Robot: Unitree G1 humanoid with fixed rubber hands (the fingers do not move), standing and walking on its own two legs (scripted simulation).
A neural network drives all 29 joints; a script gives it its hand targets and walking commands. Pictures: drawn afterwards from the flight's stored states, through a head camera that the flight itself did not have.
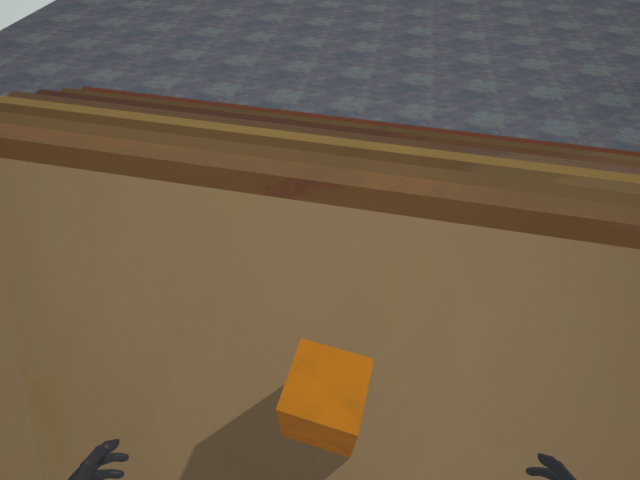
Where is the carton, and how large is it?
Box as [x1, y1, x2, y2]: [276, 338, 373, 457]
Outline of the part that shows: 301,338 276,407 281,434 349,457 359,428 373,359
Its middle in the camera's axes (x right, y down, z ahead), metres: +0.01 +0.46 +1.09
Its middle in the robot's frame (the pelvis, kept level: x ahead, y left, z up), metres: +0.41 -0.01 -0.66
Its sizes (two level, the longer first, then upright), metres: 0.210 0.200 0.250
